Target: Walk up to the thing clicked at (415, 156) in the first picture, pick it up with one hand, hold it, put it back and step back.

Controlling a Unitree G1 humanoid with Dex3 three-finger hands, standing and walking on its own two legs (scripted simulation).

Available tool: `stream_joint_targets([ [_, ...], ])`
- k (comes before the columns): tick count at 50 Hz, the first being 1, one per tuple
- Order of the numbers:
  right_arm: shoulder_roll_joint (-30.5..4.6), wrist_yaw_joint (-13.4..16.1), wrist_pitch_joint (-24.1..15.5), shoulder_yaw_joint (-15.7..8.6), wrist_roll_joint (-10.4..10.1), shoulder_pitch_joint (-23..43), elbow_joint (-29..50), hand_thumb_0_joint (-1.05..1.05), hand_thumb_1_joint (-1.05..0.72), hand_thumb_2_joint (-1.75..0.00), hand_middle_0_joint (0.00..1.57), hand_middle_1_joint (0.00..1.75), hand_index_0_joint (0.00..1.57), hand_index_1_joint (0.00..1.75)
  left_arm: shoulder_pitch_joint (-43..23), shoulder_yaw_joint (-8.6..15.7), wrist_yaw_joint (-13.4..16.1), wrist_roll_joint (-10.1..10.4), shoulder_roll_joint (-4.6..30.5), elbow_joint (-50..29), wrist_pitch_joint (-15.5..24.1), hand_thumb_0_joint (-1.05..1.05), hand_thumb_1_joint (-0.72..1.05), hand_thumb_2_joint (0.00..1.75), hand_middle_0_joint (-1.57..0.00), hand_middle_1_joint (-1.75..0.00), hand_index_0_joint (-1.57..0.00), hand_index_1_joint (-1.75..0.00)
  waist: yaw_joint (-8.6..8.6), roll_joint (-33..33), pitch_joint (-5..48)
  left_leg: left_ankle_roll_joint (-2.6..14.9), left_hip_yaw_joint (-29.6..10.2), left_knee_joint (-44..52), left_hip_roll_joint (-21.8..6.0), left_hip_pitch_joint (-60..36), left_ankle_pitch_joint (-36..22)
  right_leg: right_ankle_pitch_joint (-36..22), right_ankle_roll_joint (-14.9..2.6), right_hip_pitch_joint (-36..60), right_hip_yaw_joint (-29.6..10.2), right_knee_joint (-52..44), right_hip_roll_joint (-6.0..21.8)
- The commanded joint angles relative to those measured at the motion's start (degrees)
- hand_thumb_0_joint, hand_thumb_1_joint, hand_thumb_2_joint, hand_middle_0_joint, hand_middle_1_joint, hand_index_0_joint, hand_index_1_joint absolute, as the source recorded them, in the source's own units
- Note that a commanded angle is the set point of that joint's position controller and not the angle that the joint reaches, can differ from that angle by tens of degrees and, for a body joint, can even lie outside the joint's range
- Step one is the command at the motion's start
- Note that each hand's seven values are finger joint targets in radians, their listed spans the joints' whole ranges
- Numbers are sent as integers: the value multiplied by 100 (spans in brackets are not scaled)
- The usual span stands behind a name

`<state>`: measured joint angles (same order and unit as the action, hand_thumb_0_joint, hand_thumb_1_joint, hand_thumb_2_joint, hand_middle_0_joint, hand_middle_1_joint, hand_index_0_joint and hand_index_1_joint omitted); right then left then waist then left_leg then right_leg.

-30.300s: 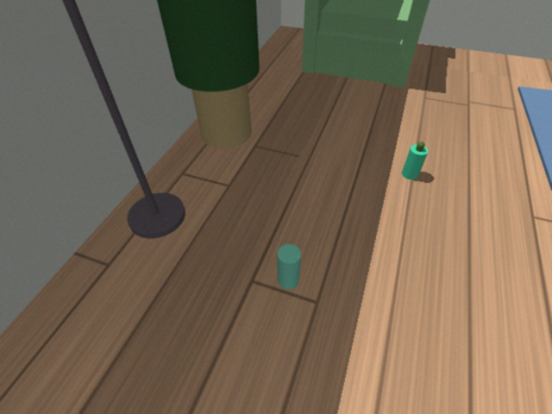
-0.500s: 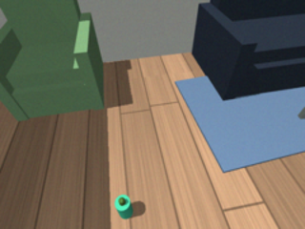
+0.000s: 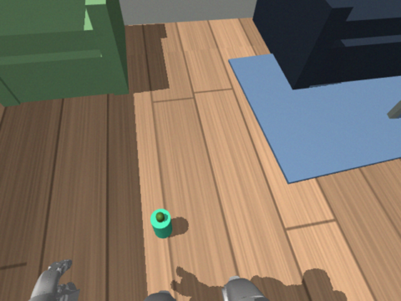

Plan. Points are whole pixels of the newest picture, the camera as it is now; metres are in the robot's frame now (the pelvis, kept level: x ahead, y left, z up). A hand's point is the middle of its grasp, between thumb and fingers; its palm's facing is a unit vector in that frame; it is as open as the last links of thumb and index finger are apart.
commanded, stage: step back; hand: left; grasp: from the side
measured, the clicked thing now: (161, 222) +0.46 +0.14 -0.65
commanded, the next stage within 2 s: none
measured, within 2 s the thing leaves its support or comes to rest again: neither
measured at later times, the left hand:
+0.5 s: hand out of the picture +0.01 +0.26 -0.13, palm faces -0.05 -0.91 -0.40, open 7.4 cm
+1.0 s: hand out of the picture -0.15 +0.29 -0.15, palm faces -0.07 -0.92 -0.38, open 7.4 cm
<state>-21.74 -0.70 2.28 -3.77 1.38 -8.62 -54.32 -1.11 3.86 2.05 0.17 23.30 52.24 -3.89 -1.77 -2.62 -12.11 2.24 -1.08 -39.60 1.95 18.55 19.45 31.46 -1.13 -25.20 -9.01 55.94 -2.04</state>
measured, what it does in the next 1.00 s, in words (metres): walks backwards: right foot, then left foot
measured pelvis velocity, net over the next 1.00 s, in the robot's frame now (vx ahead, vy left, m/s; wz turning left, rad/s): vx -0.26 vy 0.02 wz -0.09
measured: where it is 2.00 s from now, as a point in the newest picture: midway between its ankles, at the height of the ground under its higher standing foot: outside the picture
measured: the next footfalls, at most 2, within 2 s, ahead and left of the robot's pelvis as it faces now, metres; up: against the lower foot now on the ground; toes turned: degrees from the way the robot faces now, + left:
right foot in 0.30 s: -0.05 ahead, -0.12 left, +0.00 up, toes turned -2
left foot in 0.64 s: -0.11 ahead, +0.12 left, +0.00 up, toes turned -3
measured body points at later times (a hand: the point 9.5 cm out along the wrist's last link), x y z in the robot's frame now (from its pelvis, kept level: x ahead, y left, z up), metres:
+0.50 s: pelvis -0.10 +0.00 +0.01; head -0.04 -0.02 +0.45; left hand +0.01 +0.30 -0.10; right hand -0.02 -0.32 -0.12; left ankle -0.11 +0.13 -0.65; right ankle -0.09 -0.12 -0.72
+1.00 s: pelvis -0.26 +0.02 +0.00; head -0.20 +0.04 +0.45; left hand -0.15 +0.34 -0.12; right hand -0.14 -0.29 -0.09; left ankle -0.15 +0.13 -0.72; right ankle -0.31 -0.13 -0.67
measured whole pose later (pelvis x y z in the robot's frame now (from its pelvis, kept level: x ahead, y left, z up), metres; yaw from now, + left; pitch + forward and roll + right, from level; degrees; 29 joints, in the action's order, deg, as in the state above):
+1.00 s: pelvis -0.26 +0.02 +0.00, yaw -5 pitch -3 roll -1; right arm -20.6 0.5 1.1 -2.1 1.7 -5.8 -45.4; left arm 11.3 5.1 0.4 -0.6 23.2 48.0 -4.1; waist 0.9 -1.5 -10.6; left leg 1.8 1.5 -34.1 -2.0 22.0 9.5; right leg 28.7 1.8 -18.8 -6.9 56.2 -3.2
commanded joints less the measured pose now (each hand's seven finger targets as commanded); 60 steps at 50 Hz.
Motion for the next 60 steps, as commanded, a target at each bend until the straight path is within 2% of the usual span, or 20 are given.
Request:
stream_joint_targets([
  [1,-1415,235,-219,-321,42,298,717,0,-90,-90,20,30,20,30,675,242,76,28,952,-246,73,0,90,90,-20,-30,-20,-30,304,1125,1648,932,-1419,1140,-1502,-1127,-3933,-128,-56,-387,-263,1526,-263],
  [8,-1393,301,-192,-346,11,-320,802,0,-90,-90,20,30,20,30,595,290,-22,-61,837,-555,176,0,90,90,-20,-30,-20,-30,-86,1002,1522,1337,-1487,1026,-1781,-1774,-4024,22,197,-230,205,33,-55],
  [14,-1473,240,-100,-272,-87,262,957,0,-90,-90,20,30,20,30,1679,348,-117,-156,739,-213,283,0,90,90,-20,-30,-20,-30,367,929,1808,674,-1054,659,-1402,-362,-2200,-1754,-142,1742,814,-2867,128],
  [15,-1263,223,-92,-205,-138,155,946,0,-90,-90,20,30,20,30,1568,414,-118,-241,1020,-316,328,0,90,90,-20,-30,-20,-30,266,314,1700,308,-829,322,-1013,380,-1393,-1910,-355,2021,-59,-3129,631],
  [17,-1125,280,-59,-204,-125,403,998,0,-90,-90,20,30,20,30,1072,574,-135,-225,1865,-671,357,0,90,90,-20,-30,-20,-30,478,-1353,1153,-179,-440,-2085,371,1007,1706,-3027,-1829,887,-2439,-3714,2631],
  [21,-1111,274,-94,-157,-176,-187,712,0,-90,-90,20,30,20,30,383,433,-49,-171,1144,-938,368,0,90,90,-20,-30,-20,-30,53,-495,1045,-222,-818,-2951,591,914,850,-4304,-1141,1078,-474,-3128,1510],
  [28,-1010,250,-149,-132,-83,-153,896,0,-90,-90,20,30,20,30,1050,395,12,-199,1088,-1109,283,0,90,90,-20,-30,-20,-30,433,-845,1499,-253,-254,-383,29,710,998,-4797,-1130,2459,-381,-2500,1616],
  [31,-988,211,-236,-199,-15,-679,689,0,-90,-90,20,30,20,30,804,345,-55,-91,1148,-1228,189,0,90,90,-20,-30,-20,-30,96,-578,1663,-134,118,1609,-22,-517,-947,-4138,-688,1761,-11,-1813,1280],
  [32,-1295,215,-271,-299,70,-600,738,0,-90,-90,20,30,20,30,925,273,-76,-77,927,-1263,144,0,90,90,-20,-30,-20,-30,170,86,1644,80,-947,1680,-708,-954,-1623,-2919,-362,892,96,-1404,884],
  [33,-1965,166,-263,-422,62,-274,880,0,-90,-90,20,30,20,30,913,238,-70,-36,742,-1338,165,0,90,90,-20,-30,-20,-30,175,1578,1550,798,-2612,1931,-2006,-1115,-2508,-667,-52,-161,675,-506,-237],
  [34,-2195,149,-261,-461,57,-329,932,0,-90,-90,20,30,20,30,516,392,30,-91,990,-1280,164,0,90,90,-20,-30,-20,-30,-212,1551,1487,1503,-3203,1970,-2513,-389,-2997,811,23,30,6,624,-395],
  [37,-1454,237,-261,-243,73,346,966,0,-90,-90,20,30,20,30,966,376,34,2,865,-1013,127,0,90,90,-20,-30,-20,-30,329,810,1235,985,-1565,1568,-1709,-644,-3334,1,-76,-429,-416,1772,-418],
  [47,-1465,252,-225,-324,48,-103,1155,0,-90,-90,20,30,20,30,1272,409,-132,-115,874,-950,149,0,90,90,-20,-30,-20,-30,-57,1175,1452,1194,-1317,1591,-1641,-1280,-1896,-220,320,-2,245,36,-151],
  [52,-1686,217,-63,-401,54,450,1288,0,-90,-90,20,30,20,30,2442,472,-250,-133,846,-364,157,0,90,90,-20,-30,-20,-30,432,1497,1694,678,-1102,1641,-1530,106,-175,-1074,-74,1797,956,-2584,153],
  [53,-1497,211,-25,-334,13,302,1244,0,-90,-90,20,30,20,30,2493,525,-251,-211,953,-308,181,0,90,90,-20,-30,-20,-30,389,1109,1566,377,-957,1292,-1223,728,417,-1024,-168,2122,696,-2830,184],
  [54,-1191,200,-15,-239,-33,171,1275,0,-90,-90,20,30,20,30,2355,595,-256,-297,1223,-463,204,0,90,90,-20,-30,-20,-30,374,-33,1250,14,-571,266,-536,1577,1105,-105,-482,1952,-735,-3484,890],
  [55,-976,259,-51,-219,-58,479,1414,0,-90,-90,20,30,20,30,1857,728,-258,-300,1886,-787,197,0,90,90,-20,-30,-20,-30,609,-1313,893,-303,-292,-1286,443,1533,1336,273,-1240,464,-2220,-4241,2279],
  [56,-1261,308,-32,-322,-39,559,1379,0,-90,-90,20,30,20,30,1321,718,-202,-306,2047,-1027,223,0,90,90,-20,-30,-20,-30,550,-1144,504,-373,-859,-2426,202,1088,1310,208,-1672,-719,-2612,-4517,2756],
  [58,-1242,280,-77,-303,-102,-138,1040,0,-90,-90,20,30,20,30,468,547,-129,-265,1420,-1161,285,0,90,90,-20,-30,-20,-30,-19,-341,511,-286,-991,-2892,494,960,590,-1394,-1110,-355,-797,-3693,1688],
  [60,-1173,277,-127,-242,-104,-338,982,0,-90,-90,20,30,20,30,475,539,-96,-306,1243,-1218,303,0,90,90,-20,-30,-20,-30,9,-731,843,-306,-682,-3064,510,758,538,-2447,-950,128,-271,-3339,1467],
])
